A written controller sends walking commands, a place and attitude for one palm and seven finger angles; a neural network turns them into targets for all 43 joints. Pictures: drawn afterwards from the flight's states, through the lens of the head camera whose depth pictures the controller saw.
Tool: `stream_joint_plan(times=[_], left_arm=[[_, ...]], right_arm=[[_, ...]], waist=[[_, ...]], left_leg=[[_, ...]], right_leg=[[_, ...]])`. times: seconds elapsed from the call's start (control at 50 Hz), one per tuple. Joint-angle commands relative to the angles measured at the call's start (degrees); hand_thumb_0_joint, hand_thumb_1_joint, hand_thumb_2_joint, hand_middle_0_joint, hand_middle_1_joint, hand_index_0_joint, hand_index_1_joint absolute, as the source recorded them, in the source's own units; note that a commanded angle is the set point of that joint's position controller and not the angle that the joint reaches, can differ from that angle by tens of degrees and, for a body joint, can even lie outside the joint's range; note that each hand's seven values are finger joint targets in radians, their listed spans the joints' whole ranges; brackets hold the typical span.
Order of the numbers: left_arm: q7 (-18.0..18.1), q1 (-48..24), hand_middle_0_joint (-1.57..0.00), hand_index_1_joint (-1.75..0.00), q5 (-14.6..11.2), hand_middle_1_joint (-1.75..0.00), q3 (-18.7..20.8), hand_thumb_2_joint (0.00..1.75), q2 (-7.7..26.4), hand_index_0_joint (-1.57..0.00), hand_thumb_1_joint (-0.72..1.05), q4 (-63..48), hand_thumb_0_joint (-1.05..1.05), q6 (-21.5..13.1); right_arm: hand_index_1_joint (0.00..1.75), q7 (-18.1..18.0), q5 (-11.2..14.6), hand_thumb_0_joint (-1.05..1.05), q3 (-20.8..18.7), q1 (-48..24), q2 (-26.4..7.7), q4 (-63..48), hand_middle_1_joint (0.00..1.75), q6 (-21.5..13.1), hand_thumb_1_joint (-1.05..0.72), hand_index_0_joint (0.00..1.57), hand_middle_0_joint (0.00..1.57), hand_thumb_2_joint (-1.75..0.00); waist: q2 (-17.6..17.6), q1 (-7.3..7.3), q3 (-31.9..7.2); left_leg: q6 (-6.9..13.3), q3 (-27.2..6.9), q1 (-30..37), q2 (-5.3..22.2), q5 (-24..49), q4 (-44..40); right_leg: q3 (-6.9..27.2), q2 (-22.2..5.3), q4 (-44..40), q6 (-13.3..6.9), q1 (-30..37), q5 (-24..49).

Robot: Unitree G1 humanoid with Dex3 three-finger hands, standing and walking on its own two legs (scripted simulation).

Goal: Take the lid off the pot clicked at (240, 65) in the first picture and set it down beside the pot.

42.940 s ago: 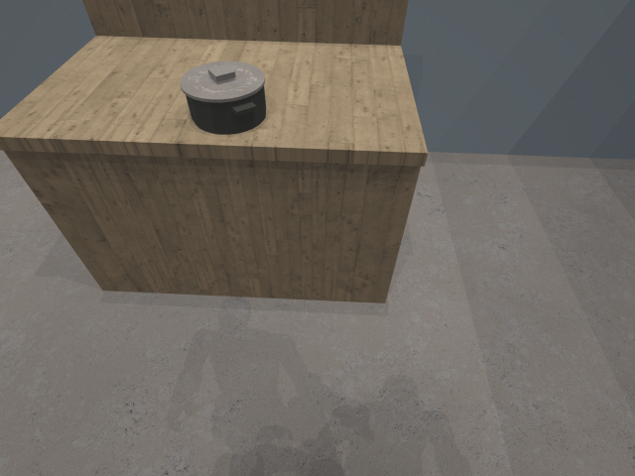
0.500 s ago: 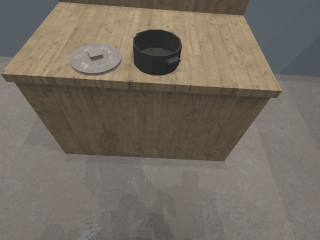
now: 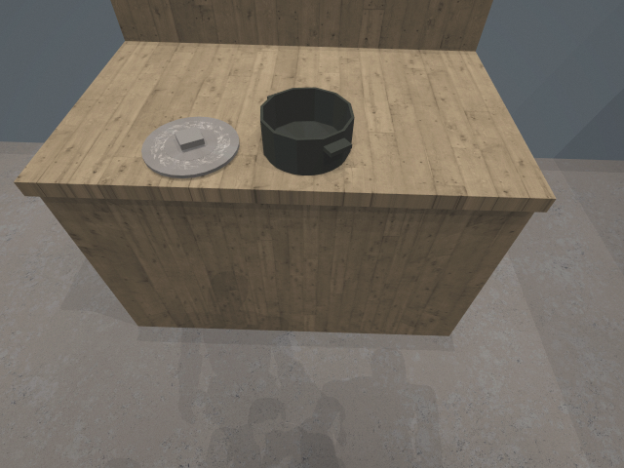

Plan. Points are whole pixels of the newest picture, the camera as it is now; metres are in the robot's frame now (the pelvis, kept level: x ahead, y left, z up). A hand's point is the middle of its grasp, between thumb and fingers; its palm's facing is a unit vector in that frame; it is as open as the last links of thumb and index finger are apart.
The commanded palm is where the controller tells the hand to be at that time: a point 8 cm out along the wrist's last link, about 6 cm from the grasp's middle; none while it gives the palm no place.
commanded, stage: stop stepping back and stand still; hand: left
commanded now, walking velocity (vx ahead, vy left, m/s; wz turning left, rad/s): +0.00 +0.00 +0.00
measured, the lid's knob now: (189, 138) +0.74 +0.30 -0.03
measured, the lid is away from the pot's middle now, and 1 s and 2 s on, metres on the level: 0.25 0.25 0.25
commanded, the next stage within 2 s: let the arm hang, fingers relaxed in 0.10 s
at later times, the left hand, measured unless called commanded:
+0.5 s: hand out of the picture +0.03 +0.17 -0.18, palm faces +0.03 -0.98 -0.20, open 7.3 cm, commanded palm none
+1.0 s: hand out of the picture +0.02 +0.18 -0.18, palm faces +0.03 -0.98 -0.20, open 7.3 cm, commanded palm none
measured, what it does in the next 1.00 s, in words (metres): stands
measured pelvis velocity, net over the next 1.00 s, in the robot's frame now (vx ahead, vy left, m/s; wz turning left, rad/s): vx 0.00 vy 0.00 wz -0.02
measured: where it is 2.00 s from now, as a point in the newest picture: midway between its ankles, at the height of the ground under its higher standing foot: outside the picture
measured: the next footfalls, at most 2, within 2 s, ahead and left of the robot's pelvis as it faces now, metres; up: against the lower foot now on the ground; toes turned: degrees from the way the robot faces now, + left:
none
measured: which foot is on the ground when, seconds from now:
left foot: down 0.00-1.00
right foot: down 0.00-1.00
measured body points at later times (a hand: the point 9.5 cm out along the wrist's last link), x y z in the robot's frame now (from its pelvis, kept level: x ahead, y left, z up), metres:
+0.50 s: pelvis +0.00 +0.00 +0.00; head +0.03 +0.00 +0.45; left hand +0.03 +0.23 -0.16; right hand -0.02 -0.21 -0.16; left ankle -0.06 +0.11 -0.74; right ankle -0.02 -0.11 -0.74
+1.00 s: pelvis +0.00 +0.00 +0.00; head +0.02 +0.01 +0.45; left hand +0.02 +0.23 -0.16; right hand -0.02 -0.20 -0.16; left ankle -0.06 +0.11 -0.74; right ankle -0.02 -0.11 -0.74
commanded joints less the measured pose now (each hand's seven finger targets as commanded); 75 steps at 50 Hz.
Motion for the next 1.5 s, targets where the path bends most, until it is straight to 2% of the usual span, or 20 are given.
stream_joint_plan(times=[0.0, 0.06, 0.14, 0.22, 0.24, 0.32, 0.34, 0.52, 0.54, 0.62, 0.66, 0.82, 0.86, 0.92, 1.16, 1.22, 1.24, 1.32, 1.36, 1.48], left_arm=[[0.19, 2.32, -0.2, -0.3, 0.05, -0.3, 0.83, 0.9, 5.58, -0.2, 0.9, -1.74, 0.0, -1.21], [0.18, 2.34, -0.2, -0.3, 0.1, -0.3, 0.95, 0.9, 5.53, -0.2, 0.9, -1.36, 0.0, -1.15], [0.24, 2.39, -0.2, -0.3, 0.15, -0.3, 0.85, 0.9, 5.38, -0.2, 0.9, -1.05, 0.0, -1.19], [0.16, 2.6, -0.2, -0.3, -0.01, -0.3, 0.88, 0.9, 5.18, -0.2, 0.9, -0.67, 0.0, -1.27], [0.22, 2.27, -0.2, -0.3, 0.08, -0.3, 0.83, 0.9, 5.13, -0.2, 0.9, -0.72, 0.0, -1.09], [0.16, 2.89, -0.2, -0.3, 0.01, -0.3, 0.83, 0.9, 4.89, -0.2, 0.9, -0.14, 0.0, -1.25], [0.26, 2.9, -0.2, -0.3, 0.11, -0.3, 0.79, 0.9, 4.67, -0.2, 0.9, -0.22, 0.0, -1.15], [0.35, 3.64, -0.2, -0.3, -0.03, -0.3, 0.81, 0.9, 4.33, -0.2, 0.9, 0.49, 0.0, -1.32], [0.44, 3.31, -0.2, -0.3, 0.08, -0.3, 0.77, 0.9, 4.2, -0.2, 0.9, 0.37, 0.0, -1.19], [0.33, 3.79, -0.2, -0.3, -0.03, -0.3, 0.75, 0.9, 3.9, -0.2, 0.9, 0.69, 0.0, -1.2], [0.33, 3.35, -0.2, -0.3, 0.07, -0.3, 0.73, 0.9, 3.78, -0.2, 0.9, 0.61, 0.0, -1.01], [0.35, 4.37, -0.2, -0.3, 0.01, -0.3, 0.75, 0.9, 3.74, -0.2, 0.9, 1.09, 0.0, -1.33], [0.41, 4.1, -0.2, -0.3, 0.05, -0.3, 0.65, 0.9, 3.5, -0.2, 0.9, 1.0, 0.0, -1.14], [0.4, 4.55, -0.2, -0.3, 0.03, -0.3, 0.72, 0.9, 3.49, -0.2, 0.9, 1.22, 0.0, -1.29], [0.39, 4.81, -0.2, -0.3, 0.11, -0.3, 0.61, 0.9, 3.47, -0.2, 0.9, 1.59, 0.0, -1.23], [0.34, 5.06, -0.2, -0.3, 0.06, -0.3, 0.66, 0.9, 3.44, -0.2, 0.9, 1.56, 0.0, -1.41], [0.44, 5.0, -0.2, -0.3, 0.17, -0.3, 0.63, 0.9, 3.22, -0.2, 0.9, 1.57, 0.0, -1.32], [0.38, 5.18, -0.2, -0.3, 0.04, -0.3, 0.64, 0.9, 3.27, -0.2, 0.9, 1.76, 0.0, -1.34], [0.4, 5.02, -0.2, -0.3, 0.13, -0.3, 0.55, 0.9, 3.02, -0.2, 0.9, 1.82, 0.0, -1.16], [0.41, 5.57, -0.2, -0.3, 0.12, -0.3, 0.54, 0.9, 2.89, -0.2, 0.9, 2.11, 0.0, -1.29]], right_arm=[[0.3, -0.08, 0.29, 0.0, -0.59, 4.83, -4.63, -0.81, 0.3, -0.72, -0.9, 0.2, 0.2, -0.9], [0.3, -0.18, 0.28, 0.0, -0.54, 4.7, -4.25, -0.36, 0.3, -0.63, -0.9, 0.2, 0.2, -0.9], [0.3, -0.22, 0.38, 0.0, -0.58, 4.84, -4.1, -0.25, 0.3, -0.52, -0.9, 0.2, 0.2, -0.9], [0.3, -0.34, 0.32, 0.0, -0.5, 5.25, -4.58, 0.18, 0.3, -0.76, -0.9, 0.2, 0.2, -0.9], [0.3, -0.37, 0.39, 0.0, -0.48, 5.23, -4.13, 0.33, 0.3, -0.63, -0.9, 0.2, 0.2, -0.9], [0.3, -0.4, 0.38, 0.0, -0.42, 5.54, -4.41, 0.68, 0.3, -0.79, -0.9, 0.2, 0.2, -0.9], [0.3, -0.41, 0.45, 0.0, -0.44, 5.59, -3.93, 0.75, 0.3, -0.69, -0.9, 0.2, 0.2, -0.9], [0.3, -0.53, 0.43, 0.0, -0.4, 6.34, -3.67, 1.66, 0.3, -0.91, -0.9, 0.2, 0.2, -0.9], [0.3, -0.54, 0.52, 0.0, -0.43, 6.45, -3.26, 1.79, 0.3, -0.78, -0.9, 0.2, 0.2, -0.9], [0.3, -0.61, 0.39, 0.0, -0.36, 6.44, -3.55, 1.94, 0.3, -0.95, -0.9, 0.2, 0.2, -0.9], [0.3, -0.62, 0.36, 0.0, -0.33, 6.68, -3.37, 2.09, 0.3, -0.89, -0.9, 0.2, 0.2, -0.9], [0.3, -0.68, 0.46, 0.0, -0.36, 6.78, -3.36, 2.29, 0.3, -1.1, -0.9, 0.2, 0.2, -0.9], [0.3, -0.65, 0.42, 0.0, -0.32, 6.64, -3.13, 2.3, 0.3, -0.9, -0.9, 0.2, 0.2, -0.9], [0.3, -0.72, 0.42, 0.0, -0.3, 6.77, -3.33, 2.4, 0.3, -1.09, -0.9, 0.2, 0.2, -0.9], [0.3, -0.53, 0.45, 0.0, -0.23, 6.41, -2.76, 2.66, 0.3, -0.9, -0.9, 0.2, 0.2, -0.9], [0.3, -0.61, 0.47, 0.0, -0.3, 6.54, -3.14, 2.64, 0.3, -1.18, -0.9, 0.2, 0.2, -0.9], [0.3, -0.64, 0.54, 0.0, -0.38, 6.45, -2.73, 2.67, 0.3, -1.03, -0.9, 0.2, 0.2, -0.9], [0.3, -0.75, 0.5, 0.0, -0.32, 6.55, -3.1, 2.75, 0.3, -1.17, -0.9, 0.2, 0.2, -0.9], [0.3, -0.73, 0.51, 0.0, -0.22, 6.62, -2.93, 2.86, 0.3, -1.05, -0.9, 0.2, 0.2, -0.9], [0.3, -0.74, 0.5, 0.0, -0.23, 6.77, -2.78, 3.0, 0.3, -1.16, -0.9, 0.2, 0.2, -0.9]], waist=[[-0.18, 0.13, -1.16], [1.78, 0.15, -0.54], [1.21, 0.03, 0.35], [1.2, 0.08, -1.52], [1.34, 0.06, 0.34], [-0.07, 0.18, -0.9], [-0.53, 0.13, 0.2], [-0.29, 0.19, -1.01], [0.51, 0.08, 0.63], [0.48, 0.23, -0.32], [1.54, 0.15, 0.87], [0.03, 0.24, -0.81], [0.5, 0.14, 1.09], [0.26, 0.14, -0.47], [0.12, 0.22, 1.87], [0.77, 0.18, -0.44], [0.38, 0.1, 0.93], [0.54, 0.1, -0.23], [1.2, 0.15, 1.6], [-0.25, 0.17, 0.87]], left_leg=[[1.68, -2.53, -1.09, 5.67, 19.03, -2.98], [1.73, -2.68, -1.23, 5.84, 18.66, -3.19], [1.49, -2.39, -1.87, 5.75, 16.88, -3.26], [1.62, -2.61, -0.73, 6.12, 19.33, -3.33], [1.72, -2.92, -1.55, 6.21, 17.91, -3.98], [1.65, -2.72, -1.17, 6.12, 18.42, -3.7], [1.7, -2.78, -1.59, 6.12, 17.11, -4.07], [1.69, -2.5, -0.36, 6.16, 19.97, -3.74], [1.72, -2.64, -1.13, 6.18, 18.72, -4.25], [1.93, -2.92, -0.38, 6.59, 19.69, -4.55], [2.17, -3.4, -1.2, 6.85, 18.12, -5.49], [1.88, -2.53, 0.22, 6.39, 20.44, -4.37], [1.95, -2.69, -0.59, 6.49, 18.44, -5.05], [1.92, -2.49, 0.42, 6.5, 20.97, -4.59], [1.92, -2.75, -1.7, 6.17, 14.64, -5.56], [1.97, -2.73, -0.29, 6.26, 17.78, -5.02], [1.93, -2.73, -0.47, 6.25, 17.0, -5.26], [1.96, -2.69, 0.23, 6.49, 19.56, -4.98], [2.09, -3.09, -1.03, 6.66, 17.11, -5.89], [2.02, -2.93, -0.77, 6.44, 17.53, -5.51]], right_leg=[[4.69, -6.41, -3.1, -2.14, 1.68, 20.8], [4.47, -6.22, -3.28, -2.14, 1.34, 20.12], [4.8, -6.17, -3.83, -2.19, 1.19, 19.88], [4.4, -6.07, -3.3, -2.23, 2.22, 21.09], [4.05, -5.76, -3.53, -2.1, 1.08, 19.14], [4.3, -5.92, -3.71, -2.01, 2.12, 20.18], [4.27, -5.76, -3.92, -1.99, 1.33, 19.07], [4.11, -5.97, -3.53, -1.93, 1.88, 21.53], [3.91, -5.76, -3.67, -1.91, 1.01, 19.96], [3.81, -5.52, -3.44, -1.81, 1.07, 19.61], [3.55, -5.09, -3.48, -1.63, 0.35, 17.13], [3.88, -5.77, -3.6, -1.72, 1.33, 20.69], [3.98, -5.52, -3.8, -1.64, -0.05, 18.79], [3.93, -5.58, -3.26, -1.65, 0.79, 20.78], [4.71, -5.66, -4.92, -1.5, -0.11, 16.89], [4.4, -5.76, -4.23, -1.55, 0.95, 19.18], [4.34, -5.51, -4.31, -1.51, -0.18, 18.23], [4.16, -5.55, -3.76, -1.47, 0.47, 19.84], [3.99, -5.3, -4.18, -1.33, -0.34, 17.14], [4.26, -5.55, -4.3, -1.4, 0.15, 18.19]])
